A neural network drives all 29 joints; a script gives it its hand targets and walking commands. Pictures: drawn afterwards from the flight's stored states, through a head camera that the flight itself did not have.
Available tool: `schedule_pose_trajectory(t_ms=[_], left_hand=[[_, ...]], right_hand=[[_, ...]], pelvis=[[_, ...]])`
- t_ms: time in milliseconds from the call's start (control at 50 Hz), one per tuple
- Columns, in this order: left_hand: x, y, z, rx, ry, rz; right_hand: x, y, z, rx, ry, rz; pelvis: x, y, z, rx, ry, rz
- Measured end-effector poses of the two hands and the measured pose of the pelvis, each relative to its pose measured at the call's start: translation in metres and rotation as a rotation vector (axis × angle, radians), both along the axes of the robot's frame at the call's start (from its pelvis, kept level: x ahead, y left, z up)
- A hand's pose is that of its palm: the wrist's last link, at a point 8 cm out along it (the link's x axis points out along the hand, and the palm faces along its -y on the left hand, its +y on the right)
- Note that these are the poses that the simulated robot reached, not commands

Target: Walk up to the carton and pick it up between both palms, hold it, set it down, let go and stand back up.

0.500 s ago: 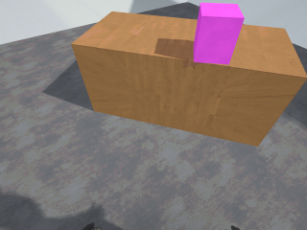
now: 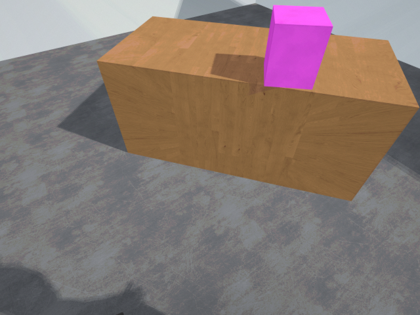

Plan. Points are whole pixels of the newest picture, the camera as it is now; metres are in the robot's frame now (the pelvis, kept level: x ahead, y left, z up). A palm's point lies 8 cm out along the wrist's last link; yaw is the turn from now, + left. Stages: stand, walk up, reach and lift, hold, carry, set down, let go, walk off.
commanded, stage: stand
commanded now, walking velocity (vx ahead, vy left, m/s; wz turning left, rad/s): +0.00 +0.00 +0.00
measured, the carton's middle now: (292, 47) +1.13 -0.30 +0.01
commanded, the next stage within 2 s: none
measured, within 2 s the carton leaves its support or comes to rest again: neither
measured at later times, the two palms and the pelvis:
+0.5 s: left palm out of the picture +0.07 +0.23 -0.12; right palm out of the picture +0.09 -0.23 -0.12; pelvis +0.01 +0.00 +0.01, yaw +0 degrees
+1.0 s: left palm out of the picture +0.04 +0.21 -0.13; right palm out of the picture +0.02 -0.23 -0.13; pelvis +0.02 -0.01 +0.02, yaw +0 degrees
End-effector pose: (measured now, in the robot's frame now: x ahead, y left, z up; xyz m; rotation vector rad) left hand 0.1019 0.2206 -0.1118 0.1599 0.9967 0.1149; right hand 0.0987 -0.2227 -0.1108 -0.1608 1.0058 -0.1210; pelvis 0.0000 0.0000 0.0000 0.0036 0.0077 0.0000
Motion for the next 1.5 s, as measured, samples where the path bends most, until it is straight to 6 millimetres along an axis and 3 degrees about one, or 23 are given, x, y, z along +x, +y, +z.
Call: schedule_pose_trajectory(t_ms=[180, 540, 740, 900, 1120, 1500], left_hand=[[-0.007, 0.009, -0.005, 0.003, 0.049, 0.022], [-0.030, 0.008, -0.010, 0.009, 0.178, 0.073], [-0.038, 0.005, -0.012, 0.022, 0.241, 0.086], [-0.051, -0.002, -0.014, 0.015, 0.297, 0.090], [-0.075, -0.014, -0.017, -0.008, 0.351, 0.102], [-0.122, -0.031, -0.021, -0.045, 0.443, 0.114]], right_hand=[[-0.016, -0.003, -0.002, -0.018, 0.065, -0.016], [-0.014, -0.005, -0.008, -0.011, 0.134, -0.022], [-0.032, -0.009, -0.012, -0.008, 0.219, -0.068], [-0.059, -0.010, -0.016, -0.001, 0.300, -0.100], [-0.089, -0.002, -0.021, 0.023, 0.383, -0.111], [-0.123, 0.012, -0.023, 0.053, 0.456, -0.103]], pelvis=[[0.002, 0.002, 0.002, -0.004, 0.002, 0.001], [0.013, -0.001, 0.008, 0.000, 0.007, 0.006], [0.022, -0.005, 0.012, 0.003, -0.012, 0.000], [0.023, -0.008, 0.014, 0.002, -0.038, -0.003], [0.017, -0.010, 0.016, -0.003, -0.056, 0.000], [0.003, -0.012, 0.017, -0.004, -0.054, 0.003]])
